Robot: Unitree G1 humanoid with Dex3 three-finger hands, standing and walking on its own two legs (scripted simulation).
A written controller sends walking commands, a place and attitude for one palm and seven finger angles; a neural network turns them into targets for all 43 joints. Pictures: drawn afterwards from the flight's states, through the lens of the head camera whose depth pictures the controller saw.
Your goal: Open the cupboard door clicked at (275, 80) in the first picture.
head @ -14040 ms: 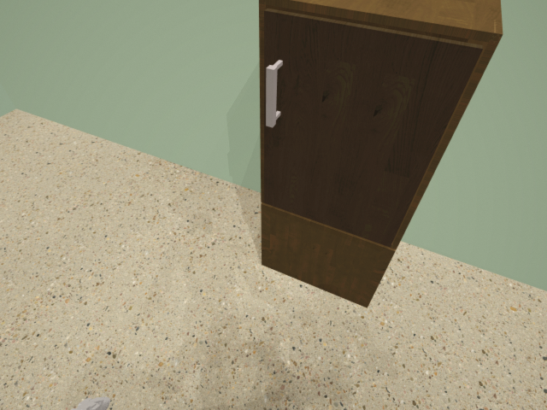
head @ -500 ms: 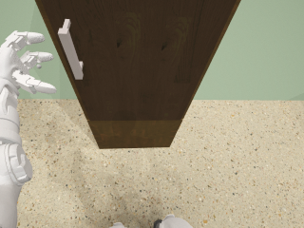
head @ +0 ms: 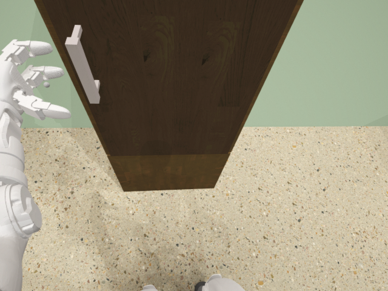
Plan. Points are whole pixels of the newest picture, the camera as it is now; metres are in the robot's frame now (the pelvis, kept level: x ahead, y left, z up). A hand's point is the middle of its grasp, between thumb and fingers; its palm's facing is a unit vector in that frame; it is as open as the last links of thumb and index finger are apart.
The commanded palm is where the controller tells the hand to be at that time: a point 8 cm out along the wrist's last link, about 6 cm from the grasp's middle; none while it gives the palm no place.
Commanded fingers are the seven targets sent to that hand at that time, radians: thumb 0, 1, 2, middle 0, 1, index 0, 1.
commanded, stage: move the hooked fingers beside the handle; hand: left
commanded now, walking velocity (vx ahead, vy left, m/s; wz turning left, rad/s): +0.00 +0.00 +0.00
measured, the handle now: (86, 67) +0.54 +0.18 +0.11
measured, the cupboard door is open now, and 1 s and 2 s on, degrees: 0 0 0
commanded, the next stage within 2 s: slide the fingers in behind the handle in 0.40 s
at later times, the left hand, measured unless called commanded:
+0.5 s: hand (51, 82) +0.49 +0.24 +0.12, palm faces -0.02 -1.00 +0.00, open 14.0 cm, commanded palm +0.48 +0.28 +0.11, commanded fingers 0.00 -0.50 0.30 -0.30 -1.20 -0.30 -1.20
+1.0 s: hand (62, 86) +0.49 +0.22 +0.11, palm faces +0.00 -1.00 +0.01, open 14.0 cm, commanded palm +0.47 +0.26 +0.11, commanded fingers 0.00 -0.50 0.30 -0.30 -1.20 -0.30 -1.20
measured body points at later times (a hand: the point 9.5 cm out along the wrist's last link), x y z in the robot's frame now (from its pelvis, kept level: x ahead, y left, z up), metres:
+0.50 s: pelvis +0.00 -0.01 +0.00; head +0.11 +0.02 +0.43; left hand +0.49 +0.29 +0.12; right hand -0.01 -0.28 -0.10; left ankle -0.03 +0.07 -0.71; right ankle +0.01 -0.11 -0.70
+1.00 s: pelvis +0.00 -0.01 +0.00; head +0.10 +0.02 +0.43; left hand +0.49 +0.27 +0.11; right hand +0.00 -0.28 -0.11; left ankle -0.03 +0.07 -0.71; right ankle +0.01 -0.11 -0.70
